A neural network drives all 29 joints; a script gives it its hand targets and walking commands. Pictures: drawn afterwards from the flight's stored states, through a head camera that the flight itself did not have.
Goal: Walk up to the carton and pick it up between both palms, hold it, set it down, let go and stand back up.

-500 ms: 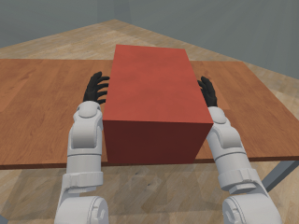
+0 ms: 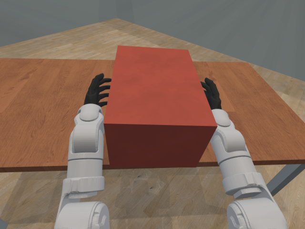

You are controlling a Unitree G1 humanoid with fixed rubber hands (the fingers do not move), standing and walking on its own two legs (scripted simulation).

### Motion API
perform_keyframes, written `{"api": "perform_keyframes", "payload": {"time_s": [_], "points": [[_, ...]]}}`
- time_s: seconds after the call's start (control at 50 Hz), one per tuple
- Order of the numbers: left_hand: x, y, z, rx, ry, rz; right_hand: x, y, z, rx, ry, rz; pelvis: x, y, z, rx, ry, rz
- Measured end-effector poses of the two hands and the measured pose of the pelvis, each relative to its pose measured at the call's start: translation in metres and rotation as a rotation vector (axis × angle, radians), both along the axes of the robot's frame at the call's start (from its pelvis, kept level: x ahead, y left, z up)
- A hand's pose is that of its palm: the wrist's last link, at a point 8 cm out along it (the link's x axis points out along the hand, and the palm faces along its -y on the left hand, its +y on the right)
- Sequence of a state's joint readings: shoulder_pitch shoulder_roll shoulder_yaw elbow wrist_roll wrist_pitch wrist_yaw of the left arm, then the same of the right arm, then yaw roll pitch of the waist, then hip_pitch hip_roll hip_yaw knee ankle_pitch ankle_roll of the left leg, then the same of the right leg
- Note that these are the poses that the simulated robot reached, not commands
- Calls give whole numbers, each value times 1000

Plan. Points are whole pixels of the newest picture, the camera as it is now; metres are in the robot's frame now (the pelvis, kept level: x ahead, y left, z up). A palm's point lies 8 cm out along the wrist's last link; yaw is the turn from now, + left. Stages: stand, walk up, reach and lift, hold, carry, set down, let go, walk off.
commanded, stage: hold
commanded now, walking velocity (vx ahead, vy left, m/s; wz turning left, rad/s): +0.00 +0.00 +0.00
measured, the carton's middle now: (153, 101) +0.39 +0.00 +0.17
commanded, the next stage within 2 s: set down in 1.56 s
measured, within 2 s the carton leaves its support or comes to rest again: neither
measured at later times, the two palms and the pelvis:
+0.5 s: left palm (96, 108) +0.35 +0.14 +0.17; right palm (213, 108) +0.36 -0.15 +0.17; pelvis +0.00 -0.01 +0.00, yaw +0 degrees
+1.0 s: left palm (94, 108) +0.35 +0.15 +0.18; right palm (213, 108) +0.36 -0.15 +0.17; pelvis +0.00 +0.00 +0.00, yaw +0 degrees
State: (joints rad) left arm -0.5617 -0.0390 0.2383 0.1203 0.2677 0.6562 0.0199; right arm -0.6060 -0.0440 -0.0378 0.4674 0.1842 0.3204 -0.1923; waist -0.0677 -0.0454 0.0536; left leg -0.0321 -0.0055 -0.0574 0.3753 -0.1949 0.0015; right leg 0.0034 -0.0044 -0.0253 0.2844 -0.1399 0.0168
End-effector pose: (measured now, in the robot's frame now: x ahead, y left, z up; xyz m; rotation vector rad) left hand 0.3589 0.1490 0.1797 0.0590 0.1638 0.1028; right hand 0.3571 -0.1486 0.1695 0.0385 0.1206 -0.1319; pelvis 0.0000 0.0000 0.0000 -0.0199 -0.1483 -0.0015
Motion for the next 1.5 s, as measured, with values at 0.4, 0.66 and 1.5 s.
{"api": "perform_keyframes", "payload": {"time_s": [0.4,0.66,1.5], "points": [[-6,-7,-7,-2,14,25,0,-6,-1,8,13,17,1,-7,0,0,20,-3],[-7,-4,-4,-9,15,30,2,-4,4,12,13,23,2,-8,0,3,17,4],[-5,-4,-5,-4,21,24,2,-4,2,8,19,17,2,-5,0,1,12,-2]]}}
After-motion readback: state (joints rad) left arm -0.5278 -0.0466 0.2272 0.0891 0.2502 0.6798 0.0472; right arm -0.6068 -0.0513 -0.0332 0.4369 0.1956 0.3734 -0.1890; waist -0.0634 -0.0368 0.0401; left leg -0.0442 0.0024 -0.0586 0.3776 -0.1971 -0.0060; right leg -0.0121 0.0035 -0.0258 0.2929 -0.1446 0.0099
